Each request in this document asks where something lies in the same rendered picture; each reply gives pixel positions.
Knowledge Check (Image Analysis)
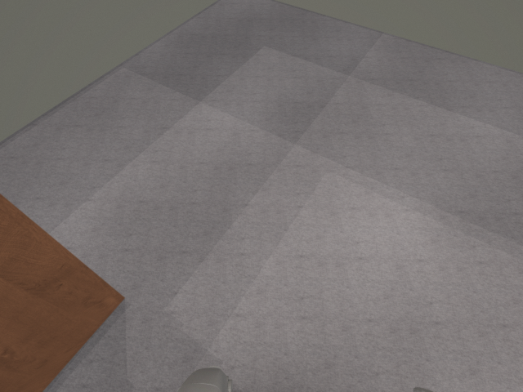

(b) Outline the table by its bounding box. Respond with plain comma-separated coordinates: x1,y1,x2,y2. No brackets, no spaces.
0,194,125,392

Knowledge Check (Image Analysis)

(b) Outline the left robot thigh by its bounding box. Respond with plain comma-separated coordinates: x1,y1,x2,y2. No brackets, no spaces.
177,367,233,392

